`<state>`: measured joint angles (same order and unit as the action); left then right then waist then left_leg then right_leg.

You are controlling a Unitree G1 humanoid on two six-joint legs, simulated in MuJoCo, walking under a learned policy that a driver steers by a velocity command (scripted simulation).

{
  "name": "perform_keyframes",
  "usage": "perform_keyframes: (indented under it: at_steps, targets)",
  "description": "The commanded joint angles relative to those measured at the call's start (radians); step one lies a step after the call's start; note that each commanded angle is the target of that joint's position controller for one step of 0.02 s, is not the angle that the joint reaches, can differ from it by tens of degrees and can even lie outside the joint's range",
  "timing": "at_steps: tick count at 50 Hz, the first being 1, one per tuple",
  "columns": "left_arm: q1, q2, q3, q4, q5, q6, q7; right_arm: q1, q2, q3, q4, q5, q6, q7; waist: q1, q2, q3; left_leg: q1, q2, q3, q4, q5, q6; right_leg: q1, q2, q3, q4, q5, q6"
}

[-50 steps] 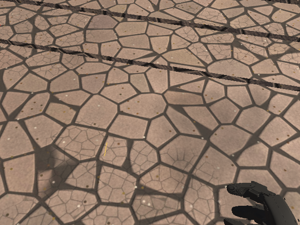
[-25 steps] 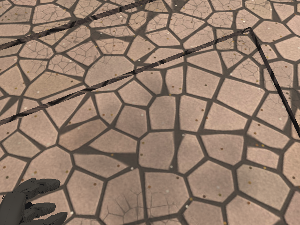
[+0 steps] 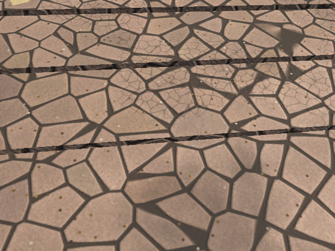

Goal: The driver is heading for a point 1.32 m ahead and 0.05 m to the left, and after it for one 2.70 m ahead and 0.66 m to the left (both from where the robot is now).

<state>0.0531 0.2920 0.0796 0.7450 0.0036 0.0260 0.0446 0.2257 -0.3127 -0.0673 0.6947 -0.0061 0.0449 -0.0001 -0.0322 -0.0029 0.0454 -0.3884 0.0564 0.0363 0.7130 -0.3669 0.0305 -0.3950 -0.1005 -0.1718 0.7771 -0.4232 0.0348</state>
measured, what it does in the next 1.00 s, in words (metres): walks ahead: right foot, then left foot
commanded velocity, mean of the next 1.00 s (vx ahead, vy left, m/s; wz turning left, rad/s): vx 0.43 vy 0.00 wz -0.02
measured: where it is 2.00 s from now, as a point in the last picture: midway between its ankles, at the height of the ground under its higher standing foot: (193, 91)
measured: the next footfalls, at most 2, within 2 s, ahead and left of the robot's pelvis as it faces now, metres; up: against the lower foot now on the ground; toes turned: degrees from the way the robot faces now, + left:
right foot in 0.50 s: +0.13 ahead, -0.09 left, +0.00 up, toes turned +23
left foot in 0.86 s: +0.37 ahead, +0.19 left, +0.00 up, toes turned -2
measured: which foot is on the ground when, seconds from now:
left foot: down 0.00-0.50, up 0.52-0.84, down 0.86-1.00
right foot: up 0.00-0.48, down 0.50-0.88, up 0.90-1.00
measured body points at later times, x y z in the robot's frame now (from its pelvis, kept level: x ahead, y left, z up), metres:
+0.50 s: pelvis +0.08 +0.00 +0.01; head +0.08 +0.00 +0.46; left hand +0.11 +0.31 -0.09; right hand +0.33 -0.19 -0.06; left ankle +0.02 +0.10 -0.72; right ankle +0.09 -0.11 -0.72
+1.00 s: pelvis +0.34 +0.06 +0.01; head +0.37 +0.06 +0.46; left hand +0.40 +0.36 -0.10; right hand +0.50 -0.21 -0.07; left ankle +0.33 +0.19 -0.72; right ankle +0.22 -0.04 -0.62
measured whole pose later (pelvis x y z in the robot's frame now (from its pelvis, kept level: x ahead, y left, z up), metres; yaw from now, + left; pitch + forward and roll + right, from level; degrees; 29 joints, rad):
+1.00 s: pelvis +0.34 +0.06 +0.01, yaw -5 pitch +3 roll +2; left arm 0.34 0.33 0.09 0.84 0.02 -0.03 -0.04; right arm 0.19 -0.29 -0.03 0.65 -0.06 -0.06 -0.02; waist 0.04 -0.03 -0.01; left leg -0.25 0.00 0.05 0.49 -0.29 0.00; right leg -0.41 0.03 0.05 1.18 -0.34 -0.09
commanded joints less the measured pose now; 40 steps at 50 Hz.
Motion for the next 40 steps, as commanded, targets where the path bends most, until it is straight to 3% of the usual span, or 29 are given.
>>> perform_keyframes:
  at_steps: [1,2,3,4,7,11,15,18,19,20,21,23,24,25,26,27,28,29,30,31,32,34,38,40]
  targets:
    - [-0.106,0.084,0.024,-0.12,0.01,-0.009,0.005,0.089,-0.286,-0.077,-0.08,-0.041,-0.056,0.009,-0.034,0.245,-0.103,0.246,0.29,-0.594,-0.415,0.478,0.295,-0.378,0.129,0.23,0.458,-0.207,0.009]
    - [-0.099,0.095,0.03,-0.113,-0.003,-0.013,0.009,0.042,-0.261,-0.075,-0.086,-0.019,-0.067,0.005,-0.001,0.187,-0.086,0.252,0.235,-0.532,-0.409,0.402,0.24,-0.39,0.113,0.261,0.436,-0.101,-0.012]
    - [-0.074,0.106,0.037,-0.09,0.003,-0.014,0.017,-0.009,-0.217,-0.066,-0.097,0.009,-0.061,-0.005,0.026,0.127,-0.092,0.253,0.2,-0.475,-0.384,0.378,0.19,-0.381,0.092,0.273,0.407,-0.023,-0.012]
    - [-0.065,0.114,0.04,-0.085,0.009,-0.016,0.02,-0.042,-0.19,-0.058,-0.111,0.024,-0.053,-0.017,0.04,0.136,-0.107,0.232,0.178,-0.442,-0.367,0.404,0.169,-0.346,0.091,0.28,0.38,0.025,-0.005]
    - [-0.054,0.077,0.031,-0.077,0.001,-0.032,0.007,-0.014,-0.163,-0.053,-0.137,0.02,-0.037,-0.044,0.036,0.113,-0.186,0.284,0.127,-0.413,-0.328,0.525,0.157,-0.292,0.135,0.291,0.322,0.104,0.018]
    - [-0.085,0.059,0.018,-0.078,-0.007,-0.043,-0.002,0.006,-0.185,-0.068,-0.157,0.027,-0.021,-0.06,0.019,0.126,-0.187,0.334,0.101,-0.475,-0.31,0.485,0.155,-0.283,0.168,0.322,0.112,0.125,0.045]
    - [-0.073,0.079,0.02,-0.062,-0.012,-0.051,-0.016,-0.022,-0.191,-0.073,-0.188,0.023,-0.005,-0.058,0.013,0.163,-0.173,0.287,0.083,-0.53,-0.299,0.434,0.15,-0.199,0.18,0.33,-0.008,0.135,0.05]
    - [-0.027,0.096,0.015,-0.04,-0.007,-0.054,-0.03,-0.036,-0.148,-0.049,-0.194,0.004,-0.002,-0.048,-0.009,0.178,-0.213,0.28,0.106,-0.491,-0.244,0.593,0.158,-0.096,0.126,0.292,-0.032,0.129,0.04]
    - [-0.012,0.09,0.007,-0.038,-0.009,-0.057,-0.038,-0.022,-0.123,-0.035,-0.186,0.005,-0.004,-0.042,-0.017,0.162,-0.243,0.262,0.106,-0.487,-0.269,0.421,0.163,-0.039,0.11,0.271,-0.058,0.135,0.028]
    - [-0.006,0.069,-0.003,-0.037,-0.012,-0.062,-0.05,-0.001,-0.094,-0.019,-0.17,0.005,-0.009,-0.032,-0.026,0.156,-0.233,0.207,0.093,-0.489,-0.315,0.101,0.164,0.03,0.105,0.24,-0.093,0.141,0.013]
    - [0.002,0.064,-0.005,-0.033,-0.022,-0.069,-0.061,0.016,-0.115,-0.019,-0.155,0.002,-0.015,-0.02,-0.028,0.172,-0.179,0.134,0.083,-0.502,-0.36,-0.197,0.17,0.071,0.123,0.19,-0.114,0.129,-0.008]
    - [0.034,0.077,-0.003,-0.021,-0.039,-0.092,-0.07,-0.004,-0.134,-0.014,-0.143,-0.011,-0.04,-0.006,0.002,0.187,-0.044,0.021,0.088,-0.5,-0.392,-0.401,0.171,0.122,0.13,0.164,-0.197,0.079,-0.069]
    - [0.095,0.081,-0.002,-0.001,-0.04,-0.106,-0.071,-0.018,-0.119,-0.008,-0.14,-0.01,-0.055,-0.006,0.032,0.176,-0.024,0.019,0.077,-0.467,-0.363,-0.405,0.155,0.149,0.122,0.18,-0.25,0.047,-0.102]
    - [0.19,0.097,0.0,0.029,-0.036,-0.12,-0.072,-0.058,-0.091,0.0,-0.151,-0.005,-0.069,-0.011,0.067,0.12,-0.014,-0.012,0.038,-0.399,-0.244,-0.34,0.125,0.196,0.068,0.288,-0.314,-0.014,-0.145]
    - [0.294,0.147,0.006,0.057,-0.03,-0.133,-0.071,-0.1,-0.046,0.01,-0.182,0.005,-0.088,-0.014,0.079,-0.039,-0.005,-0.134,-0.068,-0.219,0.021,-0.211,0.063,0.272,-0.058,0.565,-0.466,-0.233,-0.231]
    - [0.36,0.248,0.035,0.064,-0.01,-0.139,-0.084,-0.15,-0.062,0.003,-0.238,0.041,-0.119,-0.018,0.088,-0.25,0.09,-0.405,-0.137,-0.089,0.211,-0.204,0.016,0.354,-0.209,1.006,-0.651,-0.489,-0.376]
    - [0.371,0.214,0.03,0.053,-0.007,-0.147,-0.086,-0.208,-0.109,-0.005,-0.242,0.065,-0.15,-0.018,0.12,-0.189,0.135,-0.522,-0.1,-0.164,0.311,-0.182,0.015,0.389,-0.249,1.094,-0.673,-0.508,-0.399]
    - [0.37,0.175,0.021,0.044,-0.014,-0.151,-0.081,-0.233,-0.109,-0.005,-0.238,0.057,-0.173,-0.011,0.124,-0.139,0.118,-0.543,-0.076,-0.184,0.332,-0.076,0.017,0.436,-0.211,1.004,-0.645,-0.387,-0.369]
    - [0.355,0.199,0.037,0.056,0.045,-0.11,-0.085,-0.223,-0.125,-0.003,-0.203,-0.081,-0.134,0.014,0.111,-0.082,0.084,-0.508,-0.054,-0.134,0.286,-0.01,-0.004,0.43,-0.133,0.859,-0.621,-0.29,-0.301]
    - [0.379,0.189,0.035,0.056,0.032,-0.096,-0.074,-0.225,-0.102,-0.002,-0.213,-0.094,-0.122,0.031,0.118,-0.098,0.06,-0.451,-0.055,-0.11,0.249,0.016,-0.022,0.422,-0.084,0.783,-0.619,-0.186,-0.276]
    - [0.389,0.167,0.03,0.066,0.018,-0.091,-0.067,-0.227,-0.074,0.008,-0.211,-0.084,-0.113,0.042,0.117,-0.123,0.045,-0.394,-0.056,-0.09,0.214,0.043,-0.043,0.395,-0.042,0.727,-0.621,-0.096,-0.267]
    - [0.415,0.138,0.026,0.081,0.008,-0.086,-0.06,-0.251,-0.04,0.022,-0.217,-0.053,-0.097,0.054,0.121,-0.147,0.03,-0.33,-0.073,-0.056,0.154,0.07,-0.074,0.353,-0.004,0.679,-0.617,0.015,-0.271]
    - [0.439,0.157,0.043,0.09,0.011,-0.079,-0.057,-0.36,-0.025,0.038,-0.244,-0.03,-0.097,0.054,0.151,-0.154,0.032,-0.205,-0.116,-0.031,-0.073,0.107,-0.098,0.291,0.022,0.675,-0.599,0.085,-0.272]
    - [0.415,0.164,0.048,0.086,0.008,-0.082,-0.057,-0.321,-0.04,0.033,-0.235,-0.017,-0.103,0.041,0.119,-0.17,0.009,-0.032,-0.126,-0.039,-0.156,0.149,-0.092,0.229,0.006,0.69,-0.572,0.205,-0.249]
Velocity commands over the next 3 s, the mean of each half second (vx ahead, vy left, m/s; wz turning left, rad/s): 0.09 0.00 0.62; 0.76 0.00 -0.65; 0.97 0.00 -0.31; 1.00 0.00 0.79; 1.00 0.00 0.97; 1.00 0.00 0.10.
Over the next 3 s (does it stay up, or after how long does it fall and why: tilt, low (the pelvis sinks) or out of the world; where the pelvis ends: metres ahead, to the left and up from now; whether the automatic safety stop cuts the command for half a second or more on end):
stays up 2.02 0.33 0.08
